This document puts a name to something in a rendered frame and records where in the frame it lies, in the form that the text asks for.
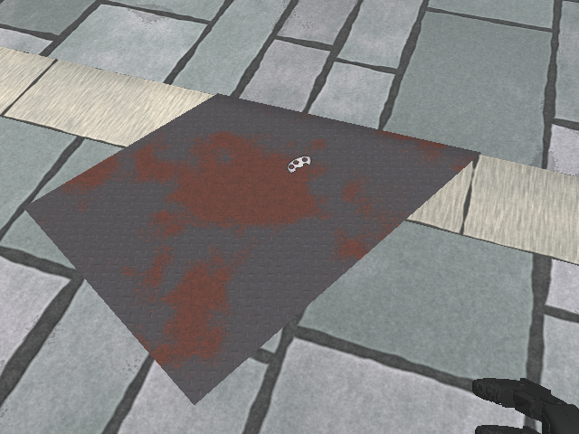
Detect robot right hand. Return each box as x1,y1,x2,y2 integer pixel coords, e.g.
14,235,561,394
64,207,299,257
472,378,579,434

